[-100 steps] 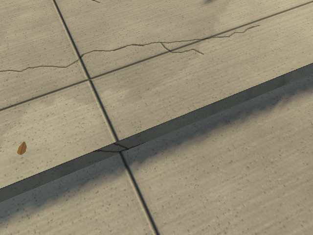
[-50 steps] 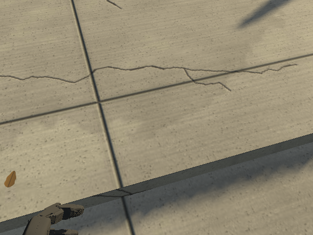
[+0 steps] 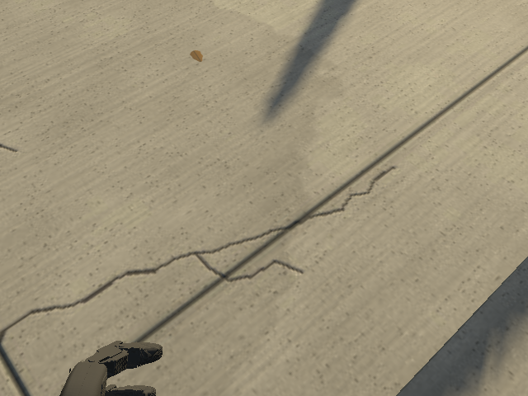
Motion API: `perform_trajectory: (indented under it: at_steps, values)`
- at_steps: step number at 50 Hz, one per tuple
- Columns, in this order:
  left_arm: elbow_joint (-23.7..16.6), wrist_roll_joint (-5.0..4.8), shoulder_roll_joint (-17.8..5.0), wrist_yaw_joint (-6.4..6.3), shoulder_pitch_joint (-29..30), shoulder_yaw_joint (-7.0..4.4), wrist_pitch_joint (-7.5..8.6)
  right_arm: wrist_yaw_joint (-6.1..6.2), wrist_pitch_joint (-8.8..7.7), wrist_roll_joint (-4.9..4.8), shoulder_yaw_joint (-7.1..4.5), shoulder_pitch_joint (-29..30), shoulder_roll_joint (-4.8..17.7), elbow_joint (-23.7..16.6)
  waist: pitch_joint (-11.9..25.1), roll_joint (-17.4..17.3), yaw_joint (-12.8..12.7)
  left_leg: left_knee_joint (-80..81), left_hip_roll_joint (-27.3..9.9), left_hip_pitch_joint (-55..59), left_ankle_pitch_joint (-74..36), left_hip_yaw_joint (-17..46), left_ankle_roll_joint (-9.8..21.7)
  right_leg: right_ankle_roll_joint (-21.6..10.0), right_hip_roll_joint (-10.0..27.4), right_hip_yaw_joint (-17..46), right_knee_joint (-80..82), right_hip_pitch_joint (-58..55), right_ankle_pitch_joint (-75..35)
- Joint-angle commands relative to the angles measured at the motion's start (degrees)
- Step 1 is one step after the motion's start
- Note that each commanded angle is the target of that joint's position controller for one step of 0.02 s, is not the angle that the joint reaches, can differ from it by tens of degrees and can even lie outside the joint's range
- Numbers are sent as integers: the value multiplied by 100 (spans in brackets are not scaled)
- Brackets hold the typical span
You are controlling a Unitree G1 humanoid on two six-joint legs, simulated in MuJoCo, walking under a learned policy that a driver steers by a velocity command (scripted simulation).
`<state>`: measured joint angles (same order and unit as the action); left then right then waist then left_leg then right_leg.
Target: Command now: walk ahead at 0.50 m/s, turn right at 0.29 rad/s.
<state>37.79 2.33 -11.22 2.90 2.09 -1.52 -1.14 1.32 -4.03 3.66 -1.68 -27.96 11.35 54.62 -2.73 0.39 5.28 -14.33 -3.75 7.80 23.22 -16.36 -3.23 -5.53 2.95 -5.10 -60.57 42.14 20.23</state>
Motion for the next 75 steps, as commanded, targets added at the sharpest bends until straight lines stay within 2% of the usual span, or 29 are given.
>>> perform_trajectory:
  at_steps: [1, 3, 4, 5, 8, 11, 14, 17, 19, 22, 23, 24, 25, 26, 28, 29, 32, 42, 46, 48, 49, 50, 52, 55, 68, 72, 73, 74, 75]
  values:
    - [-315, -48, -274, -3, -303, -37, 258, 50, 143, 2, -119, -359, 952, -69, 654, -468, -508, -1877, -1128, 404, -8354, 511, 933, -191, -849, -601, 2110, -1459, 118]
    - [343, 114, -701, -141, -2069, -294, 378, 20, 84, -507, -222, 145, 1248, -196, 1487, -772, -1433, -4296, -707, -2006, -5175, 809, 707, -268, -38, 332, 3875, -5320, -2553]
    - [506, 166, -1417, -194, -2493, -409, 421, -46, -19, -491, -101, 290, 388, -493, 1764, 355, -1090, -6313, 11, -3960, 1014, 1290, 612, -216, 1644, 1643, 2940, -6888, -6783]
    - [606, 27, -1871, -288, -3571, -562, 382, -3, -74, -826, -131, 158, 317, -598, 2991, 724, -1634, -7627, 564, -4673, 842, 2501, 654, -983, 2746, 2344, 2426, -7845, -9932]
    - [878, 28, -900, -264, -2556, -308, 346, 70, 52, -443, -246, 1345, 355, -783, 735, 401, -1044, -9540, 390, -6413, 66, 1667, 680, -651, 1738, 1596, 3806, -5494, -4650]
    - [1297, -91, -66, -172, -2526, -20, 500, -50, 337, -328, -26, 1470, -458, -1050, 201, 524, -316, -10737, 459, -6983, -30, 1667, 1079, -48, 1318, 625, 4040, -3817, -3122]
    - [1369, 32, -159, -131, -2147, 42, 607, -55, 453, -358, 208, 2360, -656, -1768, -460, 613, 3, -9300, 608, -6801, -211, 1400, 1056, 221, 973, -135, 5176, -2117, -2052]
    - [1464, -100, -369, -281, -2286, 80, 792, -56, 501, -201, 207, 2482, -247, -2124, -437, 512, 223, -7956, 491, -6373, -517, 909, 1039, 233, 777, -855, 5371, -2309, -4466]
    - [1285, -255, -651, -435, -2092, 29, 873, -98, 491, -169, 226, 2036, -96, -1909, 248, 79, 394, -6185, 658, -4326, -864, 386, 1089, 125, 586, -1153, 5174, -2262, -6294]
    - [1028, -319, -1607, -624, -1975, -272, 852, -109, 602, -203, 6, 624, 451, -1524, 1628, 1010, 909, -4908, 1066, -2820, -18, 649, 1399, 119, 1304, -845, 2762, -4149, -10182]
    - [871, -335, -1737, -552, -1869, -373, 766, -136, 570, -227, -119, 224, 774, -1460, 1816, 1092, 1024, -4081, 1165, -2314, 455, 1105, 1617, 88, 1352, -674, 1320, -4252, -9678]
    - [807, -343, -1407, -444, -1927, -375, 694, -172, 454, -265, -289, 436, 1054, -1520, 1604, 327, 997, -2613, 1019, -1703, 339, 2350, 2049, 136, 695, -634, -1065, -3344, -5684]
    - [235, -54, -373, -218, -2064, -133, 688, -185, 432, -416, -393, 1491, 1550, -1678, 1343, -1672, -84, -1525, -291, -1393, -1416, 5805, 2687, 485, -807, -160, -3737, -793, 13]
    - [-153, 155, -411, -118, -2418, -115, 729, -187, 426, -439, -457, 1684, 1599, -1869, 1978, -1135, -344, -276, -925, -1121, -345, 7541, 3056, 392, -716, 1241, -4539, 10, -264]
    - [-297, 84, -335, -211, -1943, -30, 723, -102, 283, -280, -236, 1541, 796, -1449, -32, 336, -705, -404, -745, -2785, 359, 6370, 2605, 372, -339, 1088, -4250, 797, -224]
    - [-434, 134, -189, -329, -1749, 48, 630, -94, 179, -242, -192, 1420, 628, -1264, -240, 553, -823, -709, -426, -3280, -698, 5451, 2305, 386, -217, 1000, -4189, 788, -17]
    - [-476, 102, -517, -396, -1992, 25, 278, -140, -23, -288, -206, 1535, 785, -1238, -153, 398, -1114, -563, 372, -3879, -2053, 3530, 1881, 484, 94, 711, -2122, -146, -57]
    - [-992, -77, -468, -202, 253, 175, 366, 14, 113, -300, -438, 20, 1264, -1093, 541, -501, 178, -621, 152, -503, -4504, 3695, 1453, 747, -329, 330, 2153, 51, -1596]
    - [-691, -100, -930, -292, -755, -7, 487, -24, -1, -265, -448, 605, 1433, -1303, 849, -509, -462, -1545, 132, -1051, -5729, 3871, 1119, 393, -727, 458, 3035, -2235, -1263]
    - [-393, 0, -1388, -460, -2417, -193, 614, -153, -144, -377, -371, 909, 1219, -1509, 1790, -112, -1322, -3643, 512, -2124, -4247, 3541, 917, -8, 349, 1343, 3431, -4729, -897]
    - [-435, 192, -1872, -501, -2570, -322, 601, -132, -119, -570, -237, 186, 609, -1651, 2511, 1289, -949, -5435, 1362, -3854, 441, 2693, 676, -760, 2199, 3834, 3563, -6320, -940]
    - [-488, 65, -1660, -453, -2353, -354, 519, -78, -21, -338, -268, 113, 1161, -1599, 2580, 1077, -875, -6240, 1061, -4384, 629, 2452, 690, -1079, 2319, 5064, 3995, -5869, -91]
    - [-473, -20, -816, -398, -1798, -156, 518, -141, 76, -175, -290, 835, 1193, -1625, 1004, -85, -755, -6095, 600, -4469, -389, 2306, 638, -764, 1714, 3444, 4374, -4247, 86]
    - [-168, -71, -813, -369, -1962, -155, 635, -329, 268, -146, -253, 900, 958, -1682, 372, 352, -532, -5663, 300, -4287, -544, 2190, 561, -407, 1169, 1998, 4781, -3362, -1115]
    - [645, -156, -1049, -320, -2670, -210, 656, -553, 260, -159, 17, 2815, 352, -2227, -111, 468, -837, -2473, 342, -4006, -2127, 1196, 578, -100, 878, -349, 4714, -3654, -4415]
    - [830, -216, -1333, -420, -2715, -262, 510, -424, 127, -30, -94, 1836, 640, -1938, 496, 657, -412, -1530, 833, -2696, -1750, 1198, 955, 60, 915, -426, 3127, -4211, -5850]
    - [817, -262, -1333, -439, -2701, -259, 481, -365, 51, 49, -153, 1175, 775, -1699, 856, 378, -98, -958, 790, -1720, -2570, 1316, 1061, 196, 730, -599, 2128, -3858, -5163]
    - [589, -259, -1077, -436, -2814, -186, 494, -286, 8, 135, -238, 563, 1167, -1597, 1575, -236, 59, -1468, -441, -160, -4980, 2414, 1292, 333, 476, -640, 632, -2671, -2496]
    - [424, -389, -425, -374, -3555, 11, 429, -223, 12, -38, -289, 639, 1534, -1665, 2735, -1255, -396, -2034, -2378, 1480, -8670, 4472, 2459, 535, -311, -133, -1328, -1237, 2129]
